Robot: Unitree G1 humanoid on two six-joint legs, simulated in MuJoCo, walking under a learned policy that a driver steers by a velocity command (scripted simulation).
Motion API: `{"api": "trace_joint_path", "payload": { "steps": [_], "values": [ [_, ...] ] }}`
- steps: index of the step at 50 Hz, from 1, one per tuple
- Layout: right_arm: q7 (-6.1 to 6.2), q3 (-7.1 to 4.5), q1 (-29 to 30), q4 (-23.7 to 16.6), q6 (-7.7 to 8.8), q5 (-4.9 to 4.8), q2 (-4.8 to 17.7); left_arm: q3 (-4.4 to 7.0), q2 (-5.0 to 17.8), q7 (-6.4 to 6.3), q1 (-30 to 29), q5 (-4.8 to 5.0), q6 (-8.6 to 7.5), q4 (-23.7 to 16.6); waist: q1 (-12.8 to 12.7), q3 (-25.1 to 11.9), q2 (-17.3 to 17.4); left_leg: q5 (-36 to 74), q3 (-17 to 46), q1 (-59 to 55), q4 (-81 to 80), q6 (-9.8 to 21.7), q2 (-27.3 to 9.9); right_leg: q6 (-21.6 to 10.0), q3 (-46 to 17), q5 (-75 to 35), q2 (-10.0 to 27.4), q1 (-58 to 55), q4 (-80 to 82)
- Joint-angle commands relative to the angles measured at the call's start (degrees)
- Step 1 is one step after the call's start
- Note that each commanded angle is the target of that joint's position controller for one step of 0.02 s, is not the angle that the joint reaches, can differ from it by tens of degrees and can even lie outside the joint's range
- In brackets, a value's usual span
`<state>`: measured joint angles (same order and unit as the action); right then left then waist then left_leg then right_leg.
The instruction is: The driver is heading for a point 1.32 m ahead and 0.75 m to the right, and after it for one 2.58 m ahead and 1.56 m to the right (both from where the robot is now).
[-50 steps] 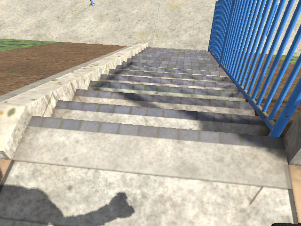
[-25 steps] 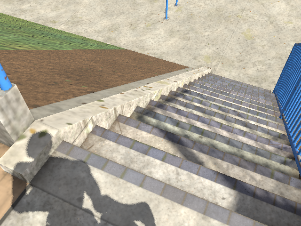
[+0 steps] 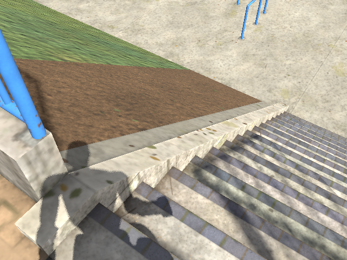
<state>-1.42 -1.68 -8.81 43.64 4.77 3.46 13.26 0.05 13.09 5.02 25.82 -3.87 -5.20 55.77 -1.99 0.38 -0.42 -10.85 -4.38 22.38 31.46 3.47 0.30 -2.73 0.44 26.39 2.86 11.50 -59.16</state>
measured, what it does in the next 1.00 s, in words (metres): walks ahead, turning right: right foot, then left foot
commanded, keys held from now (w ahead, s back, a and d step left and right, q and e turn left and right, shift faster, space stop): w+e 1.00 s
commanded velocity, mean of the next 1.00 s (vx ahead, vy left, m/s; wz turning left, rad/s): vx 0.50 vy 0.00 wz -0.51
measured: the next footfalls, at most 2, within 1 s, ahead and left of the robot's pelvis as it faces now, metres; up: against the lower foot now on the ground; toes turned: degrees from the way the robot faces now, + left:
right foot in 0.38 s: +0.26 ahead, -0.16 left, +0.00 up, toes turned -14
left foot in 0.76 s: +0.39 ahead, +0.03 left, +0.00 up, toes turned -25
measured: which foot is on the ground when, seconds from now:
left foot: down 0.00-0.40, up 0.42-0.74, down 0.76-1.00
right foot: up 0.00-0.36, down 0.38-0.76, up 0.78-1.00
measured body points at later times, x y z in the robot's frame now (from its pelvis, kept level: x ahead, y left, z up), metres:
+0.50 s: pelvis +0.23 -0.07 -0.01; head +0.22 -0.07 +0.44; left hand +0.36 +0.17 -0.13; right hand +0.24 -0.33 -0.14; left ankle +0.17 +0.10 -0.62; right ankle +0.22 -0.15 -0.73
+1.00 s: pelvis +0.40 -0.12 -0.10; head +0.39 -0.13 +0.35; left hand +0.66 -0.03 -0.20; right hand +0.22 -0.25 -0.25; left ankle +0.35 +0.04 -0.73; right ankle +0.44 -0.31 -0.78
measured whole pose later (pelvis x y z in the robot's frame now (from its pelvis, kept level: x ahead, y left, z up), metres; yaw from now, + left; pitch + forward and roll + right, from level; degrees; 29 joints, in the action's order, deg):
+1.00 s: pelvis +0.40 -0.12 -0.10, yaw -34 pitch +4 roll +4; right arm 1.3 2.8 -31.6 52.7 5.6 5.0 9.8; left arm -0.4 14.2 5.9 9.9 -5.3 -5.1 47.6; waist 7.5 -5.9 -1.4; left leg -48.8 -9.3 21.6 66.7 -0.1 -2.0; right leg 0.6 -0.8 -12.3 6.1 43.3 -49.1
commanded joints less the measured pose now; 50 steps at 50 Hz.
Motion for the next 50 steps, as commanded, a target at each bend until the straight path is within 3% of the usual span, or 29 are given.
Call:
{"api": "trace_joint_path", "payload": {
  "steps": [1, 3, 10, 13, 16, 18, 19, 20, 21, 22, 23, 24, 26, 28, 31, 32, 34, 37, 38, 39, 40, 42, 43, 44, 45, 46, 47, 48, 50],
  "values": [
    [1.7, -1.39, -14.67, 4.11, 0.42, -1.25, 3.54, 1.27, 4.58, -1.56, -7.43, -1.16, -1.96, -6.69, 5.1, -1.41, 5.61, -0.26, 18.8, -17.9, -19.71, 11.72, -18.07, -3.58, -5.28, -4.28, 4.9, 25.55, -10.71],
    [1.74, 0.21, -9.53, 2.76, 0.65, -0.54, -0.98, 0.35, 0.13, -1.7, -5.4, -1.16, -0.73, -6.28, 0.53, -1.29, 3.86, 6.76, 13.1, -9.73, -23.53, 11.24, -17.94, -3.05, -5.68, -6.44, 5.88, 19.72, -8.05],
    [1.02, -0.95, -17.02, 7.66, 1.8, 3.39, 4.13, 0.07, -1.27, 0.86, -14.0, 0.19, 1.14, -8.86, 2.13, -0.1, 2.85, 27.31, -5.42, -9.52, -24.06, 9.22, -14.31, 0.47, -0.58, -26.24, 3.74, 19.66, 11.46],
    [0.15, -0.56, -14.77, 8.52, 1.53, 5.39, 5.02, 0.95, 0.54, 1.51, -7.77, -0.41, 0.88, -7.57, -1.92, 0.37, 4.28, 25.77, -6.6, -4.81, -16.89, 7.76, -15.99, 0.04, -3.37, -33.74, 2.56, 13.84, -0.62],
    [1.58, -1.22, -13.54, 7.75, 2.03, 1.81, 8.13, 2.48, 4.25, 0.02, -17.41, -0.41, -0.39, -12.32, 0.76, 2.38, 4.11, 25.08, -8.39, -10.67, -12.37, 5.96, -15.56, -0.51, 2.68, -15.15, -0.45, 14.77, 9.2],
    [1.82, -2.09, -13.37, 7.6, 1.23, 2.71, 11.53, 3.28, 4.81, -0.82, -9.54, 1.87, -1.73, -10.2, -2.79, 0.44, 3.99, 37.29, -11.71, -8.34, 0.81, 4.29, -14.72, -0.57, 7.47, -16.06, -6.19, 0.49, 15.75],
    [1.44, -1.85, -14.64, 9.15, 0.84, 2.29, 10.05, 5.23, 9.01, -1.95, -5.04, 2.89, -2.76, -9.27, -4.33, -1.58, 1.63, 32.54, -10.28, -8.14, 11.76, 2.79, -14.19, -2.98, 4.34, -17.54, -7.26, -4.64, 26.84],
    [0.52, -0.02, -23.01, 8.88, 0.82, 4.32, 3.47, 7.34, 15.93, -4.63, 3.34, 2.33, -3.02, -7.92, -2.53, -13.09, -10.6, 7.61, -9.45, 4.69, 34.1, -3.91, -8.41, -16.38, -14.04, -50.87, 2.52, -25.48, 22.25],
    [-1.04, 1.75, -22.92, 6.11, 2.25, 2.07, -1.21, 7.24, 17.73, -5.26, 11.4, 0.95, -3.02, -6.05, -4.23, -23.01, -10.77, -27.85, -0.28, 18.52, 51.33, -7.85, 0.64, -28.82, -38.37, -64.21, 14.39, -38.54, 30.14],
    [-1.97, 1.17, -7.65, 1.15, 2.7, -1.81, 1.75, 8.42, 16.12, -4.3, 14.5, 0.42, -3.95, -2.58, -10.54, -6.88, -6.35, -25.02, 9.7, 34.4, 53.6, -5.78, 0.45, -23.1, -40.41, -46.64, 14.72, -30.23, 35.71],
    [-0.87, 0.55, 0.42, -1.14, 2.25, -1.95, 4.19, 7.21, 11.15, -3.27, 10.15, 1.94, -4.38, -2.58, -9.52, 0.05, -4.84, -22.53, 10.89, 37.12, 54.75, -5.49, -2.87, -20.34, -34.64, -38.19, 14.43, -20.67, 34.81],
    [0.49, 0.06, -1.62, -0.97, 1.49, -0.53, 6.04, 5.25, 6.02, -2.36, 4.07, 2.01, -3.97, -3.66, -4.7, -2.59, -1.74, -19.26, 11.46, 31.52, 53.53, -4.99, -3.99, -19.84, -31.5, -36.27, 12.92, -10.76, 33.64],
    [1.55, 2.05, -7.08, 0.51, -0.25, 1.27, 1.23, 2.9, 1.64, -1.36, -6.93, 0.91, -3.13, -6.26, 3.44, -0.23, -1.08, -13.38, 11.49, 19.19, 46.7, -4.44, -5.86, -18.2, -24.71, -38.42, 9.79, 10.8, 35.22],
    [1.42, 1.73, -7.4, 0.14, -1.26, 1.41, 2.49, 2.94, 2.94, -2.48, -8.07, -0.03, -2.86, -7.41, 3.75, -2.33, -0.98, -7.31, 9.05, 17.55, 40.59, -5.51, -4.95, -16.27, -20.75, -29.2, 5.12, 16.17, 36.22],
    [-0.82, 3.51, -4.22, -1.23, -1.91, 1.23, -1.14, 3.1, 6.6, -3.16, -3.74, -1.06, -2.5, -6.27, 2.74, -2.41, -2.19, 0.0, 1.74, 6.6, 28.09, -6.31, -3.78, -12.65, -14.9, -23.94, -0.99, 26.26, 33.49],
    [-2.11, 3.8, -10.07, 1.28, -1.05, 1.72, -0.76, 2.49, 6.91, -3.37, -3.81, -2.61, -2.11, -6.16, 4.16, -2.78, -3.94, 9.73, 0.43, -0.95, 38.56, -5.87, -3.16, -11.73, -14.45, -22.21, -2.2, 32.69, 29.32],
    [-1.86, 2.53, -14.7, 0.63, 0.26, 1.69, 1.91, 2.32, 7.6, -3.89, -5.18, -2.38, -2.09, -8.53, 6.18, -2.96, -1.38, 1.54, -0.7, -4.63, 41.83, -6.54, -0.75, -12.73, -17.14, -27.56, -1.74, 35.03, 21.31],
    [1.33, -0.28, -37.75, 4.06, 0.1, 1.44, 5.82, 3.12, 10.58, -2.03, -23.41, -0.97, -3.91, -17.59, 20.87, -6.02, 3.84, -8.23, -2.39, -26.55, 28.79, -3.98, 4.41, -11.64, -17.79, -49.32, -3.69, 43.24, -6.26],
    [1.53, -0.99, -42.46, 6.87, -0.64, 1.33, 7.11, 2.71, 5.36, 0.08, -19.06, -0.42, -3.97, -15.17, 20.8, -5.31, 10.37, -4.79, 10.59, -25.98, 16.15, 3.97, -3.76, -9.73, -16.45, -25.84, -8.29, 45.27, -27.14],
    [1.35, -0.19, -27.01, 2.46, 0.29, -0.27, 10.83, 1.53, -1.84, 1.6, -3.92, 0.69, -4.21, -14.46, 3.04, -8.07, 3.84, 40.66, 35.3, -21.13, 6.79, 18.85, -19.76, -5.09, -10.9, 3.99, -10.45, 45.56, -35.55],
    [-0.6, 0.32, -19.86, 1.45, 1.23, 0.05, 9.53, 1.89, 0.61, 0.88, 0.35, 1.16, -3.78, -13.37, -0.89, -5.34, -0.45, 54.41, 38.03, -15.51, 6.65, 23.75, -26.19, -1.63, -11.82, 5.08, -7.0, 49.49, -41.26],
    [-0.77, 3.95, -10.45, 1.23, 1.74, 0.17, -4.64, 0.42, 1.12, -1.98, -3.38, -1.32, -0.2, -12.99, -0.93, -1.12, 1.07, 22.59, 40.76, -4.43, 4.81, 19.53, -27.27, 3.55, -15.27, -2.31, 3.56, 55.21, -27.81],
    [0.13, 4.48, -7.7, 0.63, 1.46, -0.57, -5.25, -0.47, -0.77, -2.77, -3.4, -3.18, 0.67, -11.27, -1.62, -2.02, 1.88, 18.29, 34.12, 2.9, 8.2, 16.75, -21.65, 6.15, -11.01, -2.8, 3.0, 47.3, -22.61],
    [0.82, 3.59, -7.33, 0.8, 0.95, 0.09, -1.62, -0.96, -1.39, -2.03, -2.99, -3.21, 0.59, -9.84, -1.65, -0.91, 2.45, 18.87, 24.68, 12.12, 9.7, 14.52, -17.5, 6.77, -6.05, -5.32, 1.37, 36.43, -22.04],
    [2.69, 3.9, -9.23, 0.81, 1.16, 0.99, -3.04, -1.05, 0.4, -0.9, -6.65, -4.34, 0.36, -9.65, 1.97, -0.44, 0.13, 5.14, 16.54, 5.99, 11.94, 9.83, -12.15, 5.04, -7.2, -29.75, 5.1, 40.89, -5.91],
    [3.65, 3.82, -15.71, 3.14, 1.39, 0.4, -1.13, -0.94, 0.7, 0.07, -9.88, -4.29, 0.1, -8.93, 5.22, 0.34, 4.96, -2.97, 15.37, 3.58, 15.78, 9.66, -12.21, 3.87, -4.61, -36.15, 4.43, 41.91, 0.27],
    [4.03, 3.76, -24.22, 6.91, 1.65, 0.55, 0.4, -0.29, 2.34, 0.74, -14.5, -2.6, -0.58, -10.44, 8.4, -0.07, 5.24, -3.57, 17.01, -0.18, 16.61, 10.51, -13.79, 3.35, -2.08, -32.22, 2.62, 43.67, 0.64],
    [4.83, 4.0, -23.14, 5.66, 2.29, 0.57, 0.04, -0.85, 2.71, 1.43, -16.89, -0.81, -1.17, -10.06, 8.87, 1.52, -0.18, -12.25, 7.16, 6.89, 18.77, 5.77, -9.05, 2.45, -1.16, -52.77, 4.6, 31.46, 19.61],
    [1.47, 2.93, -21.99, 7.41, 1.36, 3.44, 6.63, -0.03, 2.79, 2.02, -18.18, -0.31, 0.69, -10.5, 6.41, 4.52, 5.68, -21.33, 4.14, 23.75, 14.1, 5.95, -10.93, 3.76, 7.74, -46.26, -1.38, 7.54, 13.99]
  ]
}}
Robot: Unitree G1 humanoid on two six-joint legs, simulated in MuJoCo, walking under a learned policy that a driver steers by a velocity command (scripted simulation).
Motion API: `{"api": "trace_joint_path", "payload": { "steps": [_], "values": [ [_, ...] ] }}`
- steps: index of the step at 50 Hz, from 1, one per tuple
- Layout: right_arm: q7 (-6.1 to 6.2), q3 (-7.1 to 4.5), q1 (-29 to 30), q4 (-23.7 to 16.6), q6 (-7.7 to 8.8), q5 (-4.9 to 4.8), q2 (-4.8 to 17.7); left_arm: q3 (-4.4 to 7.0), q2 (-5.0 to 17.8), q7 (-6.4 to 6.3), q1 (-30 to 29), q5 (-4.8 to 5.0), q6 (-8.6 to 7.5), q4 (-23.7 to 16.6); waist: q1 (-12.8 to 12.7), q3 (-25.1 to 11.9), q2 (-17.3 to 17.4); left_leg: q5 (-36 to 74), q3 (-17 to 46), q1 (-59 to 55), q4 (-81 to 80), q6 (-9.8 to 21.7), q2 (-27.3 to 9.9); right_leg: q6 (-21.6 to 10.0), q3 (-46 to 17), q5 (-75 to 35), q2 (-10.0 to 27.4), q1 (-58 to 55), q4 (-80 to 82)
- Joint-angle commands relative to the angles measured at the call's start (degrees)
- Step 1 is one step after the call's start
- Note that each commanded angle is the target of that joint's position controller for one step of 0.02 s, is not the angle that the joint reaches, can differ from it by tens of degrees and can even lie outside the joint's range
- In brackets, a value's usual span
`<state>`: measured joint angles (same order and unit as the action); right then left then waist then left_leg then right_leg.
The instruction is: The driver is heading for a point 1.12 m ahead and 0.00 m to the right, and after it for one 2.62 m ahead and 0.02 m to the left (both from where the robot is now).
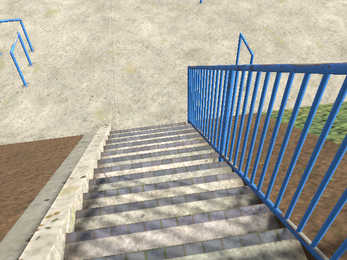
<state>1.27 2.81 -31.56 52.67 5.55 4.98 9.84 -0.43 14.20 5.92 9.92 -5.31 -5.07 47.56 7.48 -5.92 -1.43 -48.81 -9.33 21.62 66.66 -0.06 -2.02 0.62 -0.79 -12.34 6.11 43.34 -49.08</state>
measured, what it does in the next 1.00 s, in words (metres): goes down: right foot 0.19 m lower, then left foot 0.19 m lower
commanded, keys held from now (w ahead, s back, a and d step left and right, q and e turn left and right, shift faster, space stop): w+e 0.36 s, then w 0.06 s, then w+q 0.58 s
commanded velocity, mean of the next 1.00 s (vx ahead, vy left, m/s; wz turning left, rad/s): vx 0.50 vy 0.00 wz -0.13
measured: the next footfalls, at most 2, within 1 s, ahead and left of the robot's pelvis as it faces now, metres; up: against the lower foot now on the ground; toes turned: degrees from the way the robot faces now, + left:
right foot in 0.10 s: +0.15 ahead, -0.12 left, -0.19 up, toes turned -8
left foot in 0.62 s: +0.43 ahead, +0.03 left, -0.38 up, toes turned -12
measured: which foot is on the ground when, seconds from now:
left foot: down 0.00-0.10, up 0.12-0.60, down 0.62-1.00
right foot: up 0.00-0.08, down 0.10-0.64, up 0.66-1.00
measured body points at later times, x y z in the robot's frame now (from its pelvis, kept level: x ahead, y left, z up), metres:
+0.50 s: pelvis +0.21 -0.05 -0.17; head +0.21 -0.05 +0.28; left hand +0.13 +0.14 -0.32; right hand +0.32 -0.27 -0.29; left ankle +0.43 +0.06 -0.85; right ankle +0.11 -0.11 -0.82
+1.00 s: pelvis +0.47 -0.05 -0.34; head +0.47 -0.05 +0.11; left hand +0.66 +0.12 -0.46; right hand +0.32 -0.20 -0.48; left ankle +0.39 +0.04 -1.01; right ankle +0.68 -0.24 -1.00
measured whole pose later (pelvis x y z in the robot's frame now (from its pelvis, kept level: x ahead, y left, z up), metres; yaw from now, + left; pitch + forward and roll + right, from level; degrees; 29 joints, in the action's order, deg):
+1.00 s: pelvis +0.47 -0.05 -0.34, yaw -3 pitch +2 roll +1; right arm -0.5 3.8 -36.9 60.8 7.5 5.0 5.6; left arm -4.9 10.6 4.5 7.0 -7.3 -2.9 47.6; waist 8.7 -3.5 -0.9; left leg -37.7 4.7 21.1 57.3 6.5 10.4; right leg 0.6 -4.9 -25.9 5.5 45.7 -44.1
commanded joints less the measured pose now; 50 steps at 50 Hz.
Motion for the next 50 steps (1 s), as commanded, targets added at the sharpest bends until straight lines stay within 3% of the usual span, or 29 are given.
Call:
{"api": "trace_joint_path", "payload": {
  "steps": [1, 3, 5, 6, 7, 9, 10, 12, 14, 16, 18, 20, 25, 27, 28, 29, 30, 31, 32, 33, 34, 35, 36, 38, 39, 40, 42, 45, 50],
  "values": [
    [-2.26, -1.94, 2.88, -1.98, 0.39, 1.28, 11.62, 1.0, 3.17, 1.04, -1.8, 0.69, 1.37, -2.93, -4.25, 12.53, 6.29, 17.27, 11.32, 21.05, -20.46, 9.59, -11.7, 0.19, 7.66, 0.14, -4.52, -23.91, 5.26],
    [-3.97, -1.96, 10.32, -1.39, 0.51, 0.67, 13.34, 2.32, 5.0, -0.89, 7.37, -0.49, 2.24, -0.46, -11.82, 11.97, 6.43, 24.57, 11.83, 13.68, -9.66, 7.09, -15.29, -2.44, 4.79, 1.31, -3.17, -30.82, 14.32],
    [-5.46, -2.49, 7.36, 3.12, -1.6, 1.38, 13.94, 5.44, 9.48, -1.92, 28.4, -1.33, 2.05, 9.17, -17.6, 8.49, -4.67, 26.34, 5.37, 3.61, 22.1, 1.69, -7.78, -6.1, 5.47, -15.58, -2.11, -46.72, 39.43],
    [-6.93, -2.07, 2.47, 4.95, -2.23, 2.64, 9.92, 7.88, 14.34, -2.65, 32.52, -1.44, 2.58, 10.71, -17.34, 4.43, -10.63, 10.09, 5.06, 16.95, 45.03, 1.66, -0.88, -11.62, 0.42, -14.95, -0.79, -59.45, 28.31],
    [-8.23, -0.53, -3.75, 3.23, -1.44, 2.32, 0.72, 7.76, 18.42, -2.71, 31.52, 0.53, 2.07, 8.73, -10.73, -8.02, -9.52, 8.52, 8.55, 28.94, 50.6, 1.01, 0.6, -18.8, -9.0, -37.33, 4.66, -73.81, 10.7],
    [-6.33, -2.2, 13.54, -7.8, -0.05, -1.96, 9.1, 6.22, 11.2, -1.74, 27.73, 1.14, 1.41, 7.22, -15.13, -3.27, -4.88, 9.1, 9.5, 45.78, 50.36, -0.45, 0.46, -22.03, -18.2, -12.38, 9.55, -67.0, 17.29],
    [-4.08, -1.84, 13.78, -9.92, 0.55, -2.84, 8.09, 4.41, 7.86, -0.69, 22.13, 1.86, 0.83, 5.73, -11.57, 1.09, -4.95, 15.77, 15.83, 51.06, 45.9, -0.54, -2.03, -24.39, -31.2, 15.02, 15.02, -55.21, 21.23],
    [-1.7, -0.74, 11.92, -6.44, 0.1, 0.47, 5.38, -0.27, -2.81, -0.91, 14.36, -0.49, -0.55, 5.74, -5.06, 10.81, 5.15, 37.69, 20.05, 41.37, 17.92, 2.01, -8.57, -19.99, -26.51, 25.26, 9.71, -26.19, 24.01],
    [-2.77, -0.76, 11.03, -3.32, -1.85, 1.0, 4.12, -0.43, -0.57, -2.41, 15.1, 1.78, -1.4, 5.94, -6.59, 10.16, -1.33, 49.55, 14.05, 26.43, 1.47, -0.24, -6.56, -21.95, -20.54, 29.81, 3.15, -10.39, 26.22],
    [-4.85, 0.31, 7.55, -2.55, -2.08, 1.39, 1.79, -0.36, 2.94, -2.76, 16.09, -0.68, -2.02, 6.78, -3.96, 6.41, -0.71, 53.85, 10.08, 10.97, 9.7, -1.04, -3.29, -19.52, -18.87, 28.75, -2.32, 4.12, 19.32],
    [-5.01, -0.2, 18.42, -6.65, -1.65, 2.92, 4.87, -1.32, -1.72, -5.19, 26.15, 0.27, -3.75, 10.37, -11.14, 5.48, 1.05, 61.56, 18.27, 37.04, -5.03, -2.06, -4.42, -20.47, -26.87, 24.97, -0.51, -24.08, 10.59],
    [-4.88, -0.07, 21.73, -5.53, -1.61, 1.48, 7.07, -1.46, -3.6, -6.05, 31.14, 1.41, -3.38, 11.37, -14.53, 6.48, 5.58, 73.62, 19.18, 40.93, -22.61, -3.48, -4.28, -19.48, -26.53, 29.52, -0.9, -29.78, 2.18],
    [-5.33, -0.57, 18.75, -6.76, -3.56, 2.44, 6.69, -0.95, 1.09, -2.55, 22.09, -0.36, -1.85, 7.43, -7.7, 12.17, -1.65, 67.0, 8.59, -3.68, -17.56, -1.65, -1.18, -17.52, -21.66, 46.94, -4.85, 8.09, 3.98],
    [-5.34, -1.18, 24.4, -8.03, -4.08, 1.63, 8.04, -1.31, 0.47, -3.79, 22.55, 1.14, -1.67, 7.51, -10.65, 14.11, -2.26, 59.17, 12.82, 8.73, -35.37, 0.53, -3.72, -17.71, -27.8, 38.17, -1.34, -12.43, -0.95],
    [-2.7, -3.24, 29.23, -8.96, -3.54, -7.85, 7.59, 2.22, 5.65, -7.07, 22.84, 6.03, 1.92, 7.56, -16.53, 12.34, -3.03, 60.3, 10.95, 8.52, -40.84, 1.02, -1.64, -14.76, -18.58, 21.11, -2.86, -20.75, -6.29],
    [-1.92, -2.91, 27.94, -8.21, -2.89, -8.89, 6.23, 2.2, 5.45, -8.95, 24.76, 4.67, 4.12, 8.38, -17.07, 12.68, -3.75, 58.16, 10.54, 6.8, -47.13, 2.06, -2.08, -14.46, -18.03, 15.75, -3.84, -24.19, -11.84],
    [-4.63, -2.7, 13.41, -2.08, -2.38, 1.04, 8.06, -1.79, -0.83, -4.85, 21.83, 0.0, 1.65, 7.01, -8.21, 10.39, 0.27, 63.7, 11.79, -4.27, -54.91, 4.48, -4.49, -14.33, -27.16, 23.85, -0.8, -20.88, -19.14],
    [-4.89, -6.24, 1.23, 2.07, -1.5, 0.12, 12.02, -0.43, 1.8, -1.3, 23.29, -0.1, 1.38, 8.58, -4.01, 7.37, 5.19, 61.86, 3.14, -20.74, -56.84, 5.15, 0.04, -12.99, -17.84, 13.8, -4.19, -16.51, -27.57],
    [-5.52, -8.38, -16.46, 6.75, -1.23, 0.26, 15.54, -0.09, 2.61, 2.54, 21.2, -1.8, 1.38, 8.21, 2.92, 0.62, 10.68, 77.38, 10.44, -45.52, -43.05, 11.73, -5.47, -7.59, -13.76, 16.95, -9.64, 1.93, -52.61],
    [-6.54, -8.72, -14.17, 5.29, -1.38, -0.69, 19.44, 0.48, -1.5, 3.61, 28.47, 0.64, 0.72, 7.86, -4.01, -6.66, 16.98, 98.9, 19.81, -59.34, -27.6, 21.8, -12.71, -3.0, -2.83, 59.85, -16.22, 22.48, -74.91],
    [-7.17, -9.25, -9.91, 3.44, -1.81, 0.68, 20.06, 0.61, 2.49, 2.93, 24.42, 1.67, 0.99, 3.08, -2.17, -9.86, 9.33, 88.69, 32.18, -57.45, -33.13, 25.87, -17.39, -1.27, -1.32, 56.77, -13.58, 30.29, -77.05],
    [-6.94, -9.29, -3.89, 2.89, -1.85, -0.17, 18.42, -0.24, 2.18, 0.94, 15.91, 2.76, 1.64, -2.68, -0.99, -1.05, 10.14, 55.43, 45.5, -50.85, -40.11, 26.68, -22.72, 0.46, -3.94, 52.21, -10.65, 42.68, -73.67],
    [-6.63, -5.48, 1.63, 3.49, -1.91, 1.05, 6.58, -1.13, 0.96, -1.38, 13.77, 1.4, 2.17, -0.92, -4.54, 6.48, -2.65, 36.14, 39.88, -34.88, -42.51, 21.43, -21.56, -1.93, -8.3, 39.61, -3.08, 42.29, -65.06],
    [-4.65, -2.06, 5.3, 4.13, -0.09, 1.63, -1.41, -3.3, -4.21, -2.8, 18.7, -0.81, 2.44, 0.92, -11.08, 14.01, -2.02, 33.76, 30.06, -2.55, -45.67, 16.83, -8.84, -5.32, -8.47, 15.25, 3.59, 25.24, -37.73],
    [-4.06, -2.51, 6.1, 4.81, 1.13, 0.87, 0.56, -3.69, -4.91, -2.03, 16.46, -1.27, 2.9, 0.99, -10.06, 15.92, 4.24, 31.28, 27.36, 8.06, -45.13, 16.59, -3.23, -5.45, -4.22, 10.59, 2.52, 19.28, -35.41],
    [-3.44, -2.04, 6.75, 3.52, 1.9, -1.3, 0.53, -3.31, -2.46, -0.64, 12.53, -1.46, 2.98, 1.07, -7.1, 13.43, 0.83, 27.47, 23.83, 17.08, -46.72, 18.51, -2.47, -4.03, -1.22, -2.23, 1.18, 9.45, -18.61],
    [-3.45, -2.4, 3.06, 5.6, 3.15, 0.05, 6.74, -3.96, -3.86, 1.42, 7.68, -0.8, 2.79, 1.59, -7.54, 7.89, 5.56, 30.78, 25.16, 25.33, -42.15, 17.73, -0.19, -1.06, 0.11, -9.26, 1.34, -5.23, -24.33],
    [-0.8, -1.2, -7.41, 8.08, 4.54, -0.24, 4.66, -2.9, 2.21, -1.06, -3.59, -2.39, 0.96, -1.45, -0.83, 7.04, 2.34, 35.68, 34.87, -5.33, -29.45, 18.56, -2.99, 0.94, -5.96, -9.62, 1.05, 18.74, -6.81],
    [-1.9, -0.52, -4.17, 4.28, 1.67, -0.08, 4.58, -3.61, -0.09, -1.73, -7.97, -1.87, 2.09, -6.06, -1.36, 10.17, 4.01, 20.38, 33.59, 19.26, -22.82, 16.71, 2.8, 0.26, 0.77, -11.24, -3.81, -14.79, 8.85]
  ]
}}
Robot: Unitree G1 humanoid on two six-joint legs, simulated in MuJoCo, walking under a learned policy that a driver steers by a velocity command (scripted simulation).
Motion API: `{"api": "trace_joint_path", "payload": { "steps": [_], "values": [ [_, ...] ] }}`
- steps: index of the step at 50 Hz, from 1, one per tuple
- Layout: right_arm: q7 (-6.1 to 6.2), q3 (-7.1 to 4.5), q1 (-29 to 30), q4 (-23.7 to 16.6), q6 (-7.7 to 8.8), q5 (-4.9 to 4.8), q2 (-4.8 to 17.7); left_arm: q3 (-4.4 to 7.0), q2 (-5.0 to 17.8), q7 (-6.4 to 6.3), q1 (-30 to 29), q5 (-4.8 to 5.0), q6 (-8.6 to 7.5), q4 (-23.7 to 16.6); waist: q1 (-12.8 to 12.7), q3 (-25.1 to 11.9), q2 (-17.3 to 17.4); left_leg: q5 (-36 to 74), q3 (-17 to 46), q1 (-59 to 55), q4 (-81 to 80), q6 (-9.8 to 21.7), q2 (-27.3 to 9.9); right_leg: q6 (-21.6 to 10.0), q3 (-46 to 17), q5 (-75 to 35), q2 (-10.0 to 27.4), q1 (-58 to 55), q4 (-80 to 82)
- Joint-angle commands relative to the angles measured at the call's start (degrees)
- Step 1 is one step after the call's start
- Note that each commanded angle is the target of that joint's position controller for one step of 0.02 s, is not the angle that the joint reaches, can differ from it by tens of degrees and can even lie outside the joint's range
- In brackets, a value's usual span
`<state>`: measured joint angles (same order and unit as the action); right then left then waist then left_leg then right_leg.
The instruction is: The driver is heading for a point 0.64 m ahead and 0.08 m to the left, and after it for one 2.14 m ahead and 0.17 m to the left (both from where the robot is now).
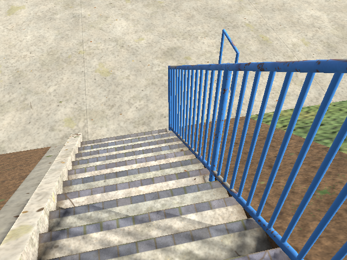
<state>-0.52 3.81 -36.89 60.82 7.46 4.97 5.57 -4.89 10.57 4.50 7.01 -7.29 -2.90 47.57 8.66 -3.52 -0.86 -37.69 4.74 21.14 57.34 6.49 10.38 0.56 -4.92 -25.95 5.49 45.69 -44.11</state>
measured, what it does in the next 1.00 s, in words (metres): goes down, turning left: right foot 0.19 m lower, then left foot 0.19 m lower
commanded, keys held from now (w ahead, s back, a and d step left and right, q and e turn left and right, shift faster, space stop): w+q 0.76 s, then w+e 0.24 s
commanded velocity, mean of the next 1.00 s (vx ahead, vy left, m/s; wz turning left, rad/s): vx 0.50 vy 0.00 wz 0.47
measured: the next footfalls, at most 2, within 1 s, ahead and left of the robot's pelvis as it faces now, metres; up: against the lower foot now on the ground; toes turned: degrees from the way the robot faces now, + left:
right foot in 0.14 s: +0.22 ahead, -0.12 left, -0.19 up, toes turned +2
left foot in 0.76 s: +0.47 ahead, +0.17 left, -0.38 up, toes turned +32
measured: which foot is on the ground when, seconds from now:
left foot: down 0.00-0.14, up 0.16-0.74, down 0.76-1.00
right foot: up 0.00-0.12, down 0.14-0.76, up 0.78-1.00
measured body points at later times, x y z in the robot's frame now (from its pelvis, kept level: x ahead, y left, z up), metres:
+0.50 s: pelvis +0.25 -0.04 -0.17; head +0.24 -0.04 +0.28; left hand +0.07 +0.12 -0.31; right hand +0.41 -0.24 -0.30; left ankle +0.44 +0.17 -0.81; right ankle +0.18 -0.12 -0.86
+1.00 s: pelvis +0.53 +0.10 -0.34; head +0.53 +0.10 +0.11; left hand +0.48 +0.35 -0.48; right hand +0.59 -0.14 -0.49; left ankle +0.44 +0.15 -1.05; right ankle +0.70 +0.01 -1.01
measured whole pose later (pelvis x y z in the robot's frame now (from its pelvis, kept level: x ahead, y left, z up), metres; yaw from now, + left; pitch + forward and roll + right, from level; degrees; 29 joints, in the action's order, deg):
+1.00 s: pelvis +0.53 +0.10 -0.34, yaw +27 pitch +0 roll +3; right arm -1.8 -0.9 -24.5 62.1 5.6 5.0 11.7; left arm 1.0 13.2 3.0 13.6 -5.1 -4.1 54.6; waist 0.7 0.7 -2.8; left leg -25.5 -7.1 12.4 38.2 3.9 3.5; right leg -1.7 -3.8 -7.5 7.1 37.6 -53.5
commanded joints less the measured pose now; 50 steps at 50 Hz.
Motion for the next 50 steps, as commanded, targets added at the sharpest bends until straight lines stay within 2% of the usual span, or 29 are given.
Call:
{"api": "trace_joint_path", "payload": {
  "steps": [1, 4, 6, 7, 8, 9, 10, 11, 12, 14, 16, 18, 20, 24, 30, 33, 35, 37, 38, 39, 40, 42, 43, 44, 45, 46, 47, 48, 50],
  "values": [
    [-0.25, -1.87, -0.33, -3.52, -0.28, -0.46, 9.12, 0.91, 3.43, -0.08, -7.44, 0.45, 0.18, -7.95, -1.14, 8.99, 2.69, 9.76, 21.23, 14.68, -10.55, 9.82, -9.25, 0.26, 4.23, 6.72, -3.91, -16.6, 10.45],
    [-1.03, -3.0, -1.43, -3.29, -1.71, -1.41, 10.92, 1.62, 3.73, -0.09, -9.06, 0.81, 0.72, -8.54, 0.82, 10.69, 4.68, 18.84, 29.01, -2.58, -2.97, 10.1, -10.17, -2.22, 1.11, 14.6, -3.16, -14.53, 31.02],
    [-3.24, -2.55, 4.19, -5.37, -2.66, -1.45, 10.89, 3.63, 7.28, -1.09, 10.61, 1.98, -0.59, -2.08, -8.96, 7.37, 1.11, 21.69, 25.91, 7.41, 12.52, 7.02, -6.69, -5.17, 3.24, 3.74, -0.83, -41.1, 38.79],
    [-5.11, -1.95, 2.6, -5.34, -3.57, -1.26, 9.48, 5.75, 10.47, -1.3, 27.0, 2.17, -1.83, 4.86, -13.61, 2.03, -3.68, 22.61, 18.89, 18.31, 28.68, 1.67, -2.8, -7.6, 3.24, -6.12, 4.05, -64.14, 38.64],
    [-6.15, -1.85, -0.18, -5.98, -3.13, -2.65, 5.68, 8.19, 13.14, -1.48, 41.02, 1.65, -2.01, 5.83, -17.13, -11.43, -13.89, -3.71, 8.48, 39.62, 58.59, -3.45, 2.74, -18.22, 0.02, -34.57, 13.69, -91.45, 12.96],
    [-6.5, -2.42, -7.69, -7.93, -2.33, -4.19, 6.16, 9.4, 19.71, 0.57, 33.04, 2.94, -1.75, 3.55, -9.86, -19.05, -12.62, -9.65, 3.54, 49.34, 70.54, -4.21, 0.03, -26.1, -4.31, -56.29, 23.11, -94.82, 1.64],
    [-6.33, -2.46, -2.73, -11.77, -2.83, -3.35, 8.75, 10.32, 19.24, 0.98, 29.03, 0.54, -0.65, 2.37, -12.64, -17.82, -4.45, -9.13, 2.86, 57.06, 72.14, -6.65, -2.36, -29.1, -12.83, -45.04, 26.89, -90.97, 4.94],
    [-4.85, -2.0, 5.79, -15.0, -3.47, -2.3, 8.53, 9.13, 13.83, 0.35, 17.83, 1.26, -0.29, 0.12, -12.18, -10.15, -0.68, -1.2, 4.18, 63.76, 64.35, -7.74, -8.33, -26.64, -16.94, -7.02, 28.1, -77.97, 13.22],
    [-3.78, -0.99, 5.9, -12.42, -4.2, -1.64, 6.27, 6.57, 6.04, 0.17, 15.26, 1.18, -0.28, 0.3, -9.12, -1.71, 6.62, 10.18, 7.12, 57.19, 55.57, -6.28, -13.05, -21.31, -10.12, 5.61, 23.05, -59.74, 16.76],
    [-5.08, -1.57, 1.83, -8.0, -5.03, -0.89, 5.06, 4.36, -1.98, -2.23, 18.1, 1.21, -2.06, 4.56, -3.48, 11.13, 2.38, 33.99, 2.6, 39.43, 33.43, -2.93, -18.06, -13.48, 3.16, 17.18, 8.73, -26.45, 21.88],
    [-8.21, -2.73, 11.23, -7.8, -4.0, 0.51, 6.75, 3.24, -0.63, -4.3, 18.57, 2.21, -4.52, 5.96, -8.42, 10.38, -3.63, 55.15, -3.49, 26.73, 12.39, -1.8, -15.35, -11.27, 8.93, 29.06, 3.89, -13.33, 23.61],
    [-9.5, -2.54, 11.3, -6.98, -3.45, 0.23, 5.38, 4.39, 6.2, -4.25, 20.92, -0.09, -5.0, 10.15, -5.96, 7.3, -5.15, 57.21, -0.5, 24.77, 18.57, -1.43, -14.73, -11.99, 2.53, 29.91, 7.25, -12.86, 20.29],
    [-7.81, -3.79, 16.88, -9.43, -2.46, 0.15, 10.77, 3.48, 5.32, -4.94, 20.1, 0.95, -6.04, 10.64, -6.54, 6.62, -1.25, 60.85, 6.1, 36.21, 2.61, -1.1, -16.02, -10.04, 0.58, 25.32, 10.78, -28.24, 17.52],
    [-6.05, -2.34, 24.0, -9.19, -2.57, 1.08, 8.86, 1.06, 1.55, -4.25, 26.43, 0.17, -5.29, 13.87, -8.54, 10.04, -2.85, 73.93, 0.52, 24.66, -8.29, -1.67, -15.03, -10.59, 4.89, 36.11, 9.03, -24.03, 12.6],
    [-6.54, -1.64, 41.28, -14.15, -4.55, 0.46, 8.62, 1.89, 4.05, -6.3, 37.88, 1.29, -3.3, 19.1, -17.26, 17.43, -0.39, 60.1, -4.01, 28.49, -28.36, -4.09, -17.34, -10.19, 2.04, 34.66, 12.34, -43.0, 5.13],
    [-6.24, -1.53, 43.58, -14.92, -4.67, 1.55, 8.25, 2.98, 5.33, -5.99, 37.51, 1.71, -1.87, 20.27, -17.39, 17.37, -0.25, 51.73, -7.02, 16.65, -31.52, -3.87, -15.67, -9.99, 3.16, 27.22, 12.87, -40.47, 2.93],
    [-5.52, -1.87, 37.69, -11.63, -4.66, 2.14, 8.35, 4.03, 6.88, -5.21, 31.86, 0.76, -1.28, 19.59, -14.68, 14.83, -0.4, 50.57, -6.13, 5.92, -36.48, -2.62, -16.63, -9.93, 4.49, 24.7, 13.49, -38.04, -3.63],
    [-4.31, -5.28, 16.66, -3.28, -3.21, 1.15, 14.16, 5.09, 10.35, -2.83, 28.68, 0.39, -0.77, 19.04, -6.74, 8.17, 4.82, 61.5, -12.77, -20.97, -44.28, -1.65, -12.51, -6.42, 12.05, 20.84, 6.03, -31.38, -25.31],
    [-4.02, -7.85, 2.52, 1.54, -2.99, 1.87, 18.12, 5.61, 11.53, -0.76, 28.44, -0.1, -0.13, 19.31, -0.03, 3.84, 9.41, 68.81, -13.46, -42.77, -42.18, 1.92, -13.05, -2.25, 15.84, 33.63, 1.42, -16.69, -43.73],
    [-3.31, -8.72, -8.92, 5.49, -3.69, 3.78, 21.24, 5.49, 6.57, 2.03, 28.96, 0.98, -0.36, 17.67, 1.12, -11.63, 16.09, 97.1, -0.23, -68.67, -24.06, 11.73, -22.8, 0.71, 13.46, 71.79, -4.09, -0.55, -68.16],
    [-2.32, -10.29, -10.54, 5.46, -3.86, 2.56, 24.4, 5.16, 4.06, 2.95, 22.83, 2.74, -1.83, 11.29, 2.77, -17.42, 9.19, 106.9, 5.28, -73.23, -18.18, 15.52, -30.2, 0.77, 8.06, 75.48, -2.56, 6.26, -71.16],
    [-2.4, -9.21, 1.3, 3.73, -3.87, 0.45, 18.44, 4.29, 3.96, 1.92, 11.85, 5.59, -3.21, 4.09, 0.04, -5.92, -2.61, 72.28, 5.06, -53.72, -24.61, 13.93, -33.91, -1.06, 2.89, 71.79, 3.18, 16.35, -56.34],
    [-2.95, -6.89, 12.3, -0.28, -3.44, -1.28, 12.37, 5.63, 6.38, 0.44, 12.81, 4.36, -3.41, 4.63, -5.67, 4.15, -5.45, 54.28, 2.09, -33.32, -28.89, 11.28, -30.69, -2.52, 1.0, 60.58, 4.5, 12.37, -38.73],
    [-2.73, -4.98, 15.97, -2.51, -2.85, -0.52, 7.39, 5.49, 4.97, -0.75, 13.89, 2.58, -3.15, 6.34, -8.37, 11.06, -1.96, 50.44, 0.83, -11.55, -33.88, 9.78, -29.56, -4.07, -0.69, 48.65, 6.95, -0.14, -28.34],
    [-2.84, -5.0, 14.49, -2.38, -2.32, -1.2, 7.75, 6.28, 4.83, -0.65, 17.86, 2.22, -2.51, 9.34, -10.01, 13.2, -0.76, 53.32, -2.95, 0.77, -37.84, 11.14, -26.85, -4.0, 2.28, 36.58, 5.03, -9.68, -16.82],
    [0.21, -7.65, 20.73, -2.03, -3.16, -8.49, 15.57, 6.34, 1.77, -4.31, 21.69, 5.83, 0.76, 9.96, -14.95, 8.94, 8.01, 65.36, -1.81, 7.84, -34.85, 8.75, -23.19, -0.74, 6.03, 35.54, -1.06, -24.36, -14.5],
    [0.75, -7.94, 21.46, -2.85, -2.37, -7.29, 16.86, 6.61, 2.43, -5.23, 28.57, 6.48, 2.63, 12.85, -17.31, 5.35, 8.8, 69.14, -3.87, 7.97, -30.71, 7.81, -24.26, -0.41, 6.88, 27.02, -2.67, -27.75, -21.3],
    [-1.71, -3.19, 13.65, -2.56, -0.2, 2.23, 4.54, 4.1, -1.42, -0.78, 23.14, 1.12, 0.17, 10.45, -12.24, 11.96, -1.61, 46.6, -2.24, 10.47, -30.77, 8.98, -27.56, -2.39, -4.14, 9.76, 6.54, -15.66, -11.11],
    [-1.05, -3.24, 11.38, -1.79, 0.3, 2.98, 4.77, 3.62, -2.7, -0.27, 19.78, 0.53, -1.56, 10.65, -8.94, 7.92, -0.56, 29.95, -4.87, 5.57, -21.92, 5.36, -23.13, -2.99, -5.15, -6.38, 5.96, -14.39, 4.41]
  ]
}}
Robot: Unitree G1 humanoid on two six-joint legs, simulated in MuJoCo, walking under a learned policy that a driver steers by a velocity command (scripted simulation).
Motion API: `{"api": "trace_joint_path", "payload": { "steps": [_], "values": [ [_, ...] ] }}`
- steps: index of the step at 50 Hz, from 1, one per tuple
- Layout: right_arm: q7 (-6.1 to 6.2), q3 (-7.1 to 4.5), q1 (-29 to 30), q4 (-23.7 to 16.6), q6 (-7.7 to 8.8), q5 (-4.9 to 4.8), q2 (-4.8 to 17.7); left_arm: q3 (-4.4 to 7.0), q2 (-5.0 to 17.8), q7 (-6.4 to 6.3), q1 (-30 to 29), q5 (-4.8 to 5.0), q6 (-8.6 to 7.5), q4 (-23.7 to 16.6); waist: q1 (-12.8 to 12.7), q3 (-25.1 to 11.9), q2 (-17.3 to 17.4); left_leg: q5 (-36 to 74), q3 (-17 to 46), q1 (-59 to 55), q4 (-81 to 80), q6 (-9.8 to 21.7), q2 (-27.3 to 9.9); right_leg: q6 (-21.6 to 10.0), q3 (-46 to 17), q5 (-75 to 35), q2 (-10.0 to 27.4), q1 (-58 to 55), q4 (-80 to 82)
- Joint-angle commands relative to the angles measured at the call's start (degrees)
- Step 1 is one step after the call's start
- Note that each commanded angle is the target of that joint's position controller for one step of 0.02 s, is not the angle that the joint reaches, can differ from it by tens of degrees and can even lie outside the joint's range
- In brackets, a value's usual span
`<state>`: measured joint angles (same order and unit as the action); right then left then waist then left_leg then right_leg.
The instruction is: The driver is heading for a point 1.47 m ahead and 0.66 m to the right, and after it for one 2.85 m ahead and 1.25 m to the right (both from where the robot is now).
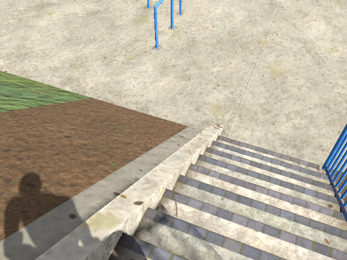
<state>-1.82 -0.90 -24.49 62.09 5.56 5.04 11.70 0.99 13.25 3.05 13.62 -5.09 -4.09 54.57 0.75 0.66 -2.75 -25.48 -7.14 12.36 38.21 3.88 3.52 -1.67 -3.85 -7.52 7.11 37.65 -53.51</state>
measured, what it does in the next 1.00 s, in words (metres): goes down, turning right: right foot 0.19 m lower, then left foot 0.19 m lower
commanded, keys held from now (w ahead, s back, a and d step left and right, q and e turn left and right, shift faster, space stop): w+e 1.00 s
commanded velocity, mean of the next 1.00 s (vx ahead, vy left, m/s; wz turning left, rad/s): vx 0.50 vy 0.00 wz -0.49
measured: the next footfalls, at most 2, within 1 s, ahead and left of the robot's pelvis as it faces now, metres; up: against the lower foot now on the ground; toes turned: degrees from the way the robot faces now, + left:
right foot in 0.20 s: +0.20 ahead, -0.16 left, -0.19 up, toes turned -10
left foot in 0.64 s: +0.52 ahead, -0.03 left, -0.38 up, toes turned -18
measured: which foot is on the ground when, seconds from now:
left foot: down 0.00-0.22, up 0.24-0.62, down 0.64-1.00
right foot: up 0.00-0.18, down 0.20-0.64, up 0.66-1.00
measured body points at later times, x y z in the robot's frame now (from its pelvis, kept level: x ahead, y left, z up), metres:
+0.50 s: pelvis +0.28 -0.09 -0.22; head +0.28 -0.09 +0.23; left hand +0.20 +0.12 -0.37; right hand +0.41 -0.34 -0.33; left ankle +0.49 +0.02 -0.89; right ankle +0.16 -0.15 -0.90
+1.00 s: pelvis +0.52 -0.13 -0.41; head +0.52 -0.14 +0.04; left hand +0.73 +0.01 -0.54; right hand +0.29 -0.19 -0.55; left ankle +0.48 -0.02 -1.09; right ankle +0.62 -0.40 -1.06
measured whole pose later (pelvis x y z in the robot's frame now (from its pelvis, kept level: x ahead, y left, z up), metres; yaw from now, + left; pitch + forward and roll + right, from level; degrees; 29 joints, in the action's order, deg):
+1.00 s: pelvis +0.52 -0.13 -0.41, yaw -33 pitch +0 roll +4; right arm 0.5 3.8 -36.1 66.4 7.9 7.2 7.2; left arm -0.6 13.0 6.5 13.1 -5.7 -4.2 54.5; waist 3.6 -0.6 -2.8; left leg -35.5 -16.7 12.4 47.9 2.9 -0.2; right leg -4.7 -6.5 -28.3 6.6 48.1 -49.2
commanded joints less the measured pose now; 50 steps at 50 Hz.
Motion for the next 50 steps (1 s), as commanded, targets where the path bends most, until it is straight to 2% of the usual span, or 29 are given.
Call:
{"api": "trace_joint_path", "payload": {
  "steps": [1, 2, 4, 6, 7, 8, 10, 11, 12, 13, 15, 17, 19, 20, 21, 23, 25, 27, 30, 31, 32, 33, 34, 36, 38, 40, 43, 46, 50],
  "values": [
    [-0.12, 1.96, 0.98, -4.14, 1.46, 2.7, -0.99, -1.49, -3.82, 1.16, 11.55, -1.01, -0.75, 3.48, -2.28, 2.32, 3.85, 13.14, 3.66, 23.69, -1.06, 7.15, -11.65, -1.04, -1.25, -27.47, 0.53, -19.65, 14.1],
    [-0.74, 2.32, 2.84, -4.39, 1.0, 3.56, -0.59, -0.42, -0.43, 1.13, 9.26, -0.43, -0.89, 2.07, -3.7, 3.18, 5.45, 9.86, 2.55, 31.46, -0.94, 6.26, -11.69, -0.82, 1.97, -24.93, -1.9, -27.69, 9.21],
    [-1.19, 2.39, 1.15, -4.64, 1.22, 2.15, 1.18, 0.92, 4.71, 0.6, 3.35, -1.18, -0.2, -0.83, -3.06, 6.83, 6.18, 6.57, 7.28, 23.33, 2.56, 5.36, -17.68, -0.34, 0.74, -11.72, -0.69, -19.72, 10.09],
    [-0.1, 2.04, -5.97, -2.21, 0.84, 1.51, 4.3, 0.46, 3.53, 0.19, -1.61, -2.16, -0.01, -1.92, 0.07, 8.59, 4.09, 9.23, 10.11, 13.11, 9.68, 3.76, -20.42, -0.22, 2.37, -8.18, -1.03, -15.05, 14.83],
    [1.14, 1.56, -5.03, -2.62, -0.38, -0.33, 5.59, 0.23, 3.76, -0.02, -6.15, -1.59, 0.11, -2.88, 2.24, 10.57, 3.89, 10.22, 12.41, 4.2, 12.2, 2.58, -21.87, -0.96, -0.19, -3.84, 1.78, -7.88, 27.42],
    [1.32, 0.91, -7.02, -1.35, -1.84, -0.06, 7.05, 0.26, 2.85, -0.32, -5.42, -0.67, -0.08, -1.32, 3.24, 9.64, 2.91, 12.29, 12.59, 2.46, 15.19, 2.77, -22.21, -1.05, 2.54, -2.43, 0.58, -12.66, 31.26],
    [-1.5, -0.02, -3.67, -1.14, -2.78, 3.94, 10.26, 3.06, 6.58, -0.54, 23.9, 0.55, -1.74, 9.5, -9.27, 3.54, 0.26, 23.29, 3.67, 17.91, 39.52, -0.25, -16.41, -2.09, 10.94, -11.69, -6.28, -48.11, 30.05],
    [-3.22, -1.53, -0.47, -2.74, -2.61, 1.26, 11.66, 6.63, 14.49, -1.13, 38.14, -1.21, -1.61, 13.5, -17.91, -1.53, -14.61, 5.25, 0.22, 23.27, 73.8, -3.42, -5.85, -10.5, 6.89, -29.78, -2.19, -57.81, 35.27],
    [-6.03, -0.28, -8.58, -3.87, -2.91, 0.5, 2.36, 6.89, 20.05, -0.88, 34.54, -0.68, -2.79, 12.75, -8.11, -12.56, -18.06, -21.95, 1.78, 38.07, 87.46, -4.96, -1.19, -18.89, -5.44, -68.41, 6.49, -74.17, 16.08],
    [-6.44, -0.84, 3.59, -9.93, -2.13, -1.62, 4.19, 7.6, 19.64, -0.69, 36.86, -0.96, -3.62, 13.74, -12.64, -9.37, -5.24, -21.92, 4.05, 50.97, 85.04, -5.38, -1.68, -20.28, -12.28, -59.97, 9.06, -75.28, 17.42],
    [-3.39, -1.72, 11.28, -16.94, -0.28, -4.9, 5.65, 4.64, 10.45, 1.44, 27.33, 0.94, -3.39, 12.25, -7.58, -1.2, -2.08, -14.75, 12.48, 63.5, 76.55, -3.43, -7.12, -23.57, -26.17, -19.0, 17.15, -57.56, 22.82],
    [-0.83, 1.11, 7.12, -13.55, 0.09, -0.04, -1.13, -1.2, -4.62, 0.91, 14.02, -1.38, -2.68, 8.99, 0.75, 8.49, 9.67, 11.58, 18.83, 50.3, 43.93, 1.26, -16.05, -16.16, -14.87, -2.92, 10.78, -24.39, 25.36],
    [-1.28, 0.84, 8.14, -10.54, -0.82, 0.91, -0.6, -2.32, -3.67, -0.19, 11.01, 1.28, -3.45, 6.26, 0.1, 6.78, 2.52, 32.79, 10.04, 24.9, 22.67, -0.46, -12.57, -16.56, -5.98, 3.17, 0.51, -1.85, 29.05],
    [-1.91, 1.52, 11.93, -12.2, -1.02, 1.05, -1.92, -2.53, -0.95, 0.1, 12.26, 0.99, -3.64, 6.7, 0.53, 5.2, -2.29, 36.15, 6.52, 15.24, 26.69, -2.02, -10.19, -15.84, -6.46, 4.77, -1.9, 6.96, 28.35],
    [-3.21, 2.22, 5.11, -10.03, -1.03, 1.2, -1.11, -2.16, 2.43, 0.12, 10.78, -0.23, -3.85, 5.67, 3.15, 3.2, -2.18, 38.95, 4.0, 6.98, 32.52, -3.0, -7.41, -14.34, -5.08, 6.45, -3.85, 12.72, 22.22],
    [-3.24, 1.79, 15.51, -13.44, -0.74, 2.08, 4.05, -2.43, 1.81, -2.38, 19.44, 0.16, -5.09, 8.14, -4.0, 2.97, 3.0, 47.27, 10.88, 26.91, 15.4, -4.2, -8.6, -13.52, -11.16, 18.96, -4.54, -8.11, 11.51],
    [-1.91, 3.08, 22.15, -16.38, -0.89, 0.61, 3.41, -2.61, 1.53, -3.77, 21.45, 0.3, -5.17, 6.61, -7.32, 2.46, 5.46, 58.65, 8.24, 19.72, -7.07, -4.27, -7.68, -10.94, -10.16, 30.81, -7.54, -6.16, 4.37],
    [-2.21, 3.5, 22.94, -19.07, -2.41, 0.43, 1.83, -2.4, 3.64, -1.43, 20.35, -1.35, -3.75, 4.77, -5.51, 3.35, 0.05, 49.37, 6.58, 4.83, -4.03, -3.8, -6.48, -12.9, -16.72, 31.44, -6.38, 3.23, 4.69],
    [-2.08, 1.81, 15.79, -17.75, -2.42, 0.65, 6.26, -1.6, 5.25, -0.21, 20.09, 0.89, -2.26, 2.22, -3.35, 6.67, 2.53, 43.47, 7.03, 0.63, -26.1, -1.0, -6.66, -12.83, -23.8, 27.19, -7.62, -9.38, -5.26],
    [-1.49, 0.74, 1.96, -12.5, -1.13, -0.04, 7.99, -1.6, 6.71, 1.24, 17.53, 1.56, -0.89, 1.31, 2.42, 3.66, 4.66, 48.31, 7.57, -12.85, -33.67, 0.0, -9.18, -10.69, -23.03, 26.52, -9.59, -7.7, -18.97],
    [-0.79, -2.34, -14.38, -6.48, -0.13, 0.02, 12.75, -2.55, 3.41, 3.45, 19.08, -0.51, -0.22, 1.64, 6.61, -3.04, 5.25, 54.66, 6.98, -34.24, -24.04, 3.93, -13.38, -6.09, -18.45, 17.78, -12.07, 2.99, -35.45],
    [-1.96, -3.53, -19.05, -6.49, -0.46, 0.86, 16.01, -2.62, -4.57, 4.67, 32.82, 2.62, -0.7, 4.52, 2.68, -19.35, 18.56, 96.61, 12.76, -57.54, 3.76, 17.96, -25.88, -1.45, -6.89, 53.74, -18.11, 21.21, -66.93],
    [-3.14, -4.1, -14.43, -8.12, -1.24, 1.01, 18.83, -2.41, -1.6, 4.72, 30.77, 3.99, -0.75, -0.47, 1.55, -22.44, 13.87, 99.19, 20.29, -55.58, 4.5, 22.74, -32.05, -1.15, -3.06, 55.37, -15.51, 30.98, -76.38],
    [-2.82, -2.35, -1.2, -11.18, -2.59, 1.53, 10.56, -2.6, -0.36, 2.32, 16.66, 2.4, 0.19, -5.43, 2.34, -7.89, 2.52, 40.52, 26.44, -29.53, -9.95, 18.78, -34.39, -0.32, -5.84, 39.08, -6.53, 40.0, -66.63],
    [-0.91, 2.25, 0.46, -8.96, -1.01, 1.94, -5.06, -2.73, -2.19, 1.56, 18.67, 1.32, 1.24, -1.52, -5.01, 5.03, -1.5, 24.99, 13.26, 3.07, -15.83, 10.63, -22.87, -3.97, -7.43, 12.58, 2.63, 24.64, -37.11],
    [1.68, 2.59, -3.68, -5.19, 1.8, -0.28, -4.4, -1.77, -1.08, 4.05, 16.56, 0.33, 1.32, -0.19, -2.19, 7.63, 5.03, 20.02, 6.53, 15.96, -16.33, 7.88, -16.72, -4.91, -1.09, -1.62, 0.44, 15.42, -20.38],
    [1.61, 2.02, -2.97, -2.64, 2.74, 2.46, 3.33, -1.16, -1.87, 5.94, 12.6, -0.28, -0.2, 0.39, -4.19, 2.79, 6.83, 23.36, 8.38, 20.64, -12.96, 9.07, -18.51, -4.43, -0.71, -6.63, -1.11, 5.18, -21.89],
    [2.49, 3.38, -10.93, 2.54, 3.69, 1.58, 0.92, -1.01, 1.3, 3.53, 3.38, -1.06, -0.8, -2.62, 0.35, 5.16, 4.75, 25.14, 13.5, -4.28, -8.37, 8.71, -24.62, -3.41, -8.88, -11.01, 1.47, 26.6, -3.85],
    [1.87, 5.29, -13.83, 2.98, 2.58, 2.68, -1.42, -1.72, 1.12, 3.69, -2.12, -0.84, -0.02, -1.78, 0.88, 7.87, 5.89, 12.05, 4.6, 9.95, -4.7, 6.71, -19.68, -3.09, 0.94, -26.1, -0.61, 5.3, 6.2]
  ]
}}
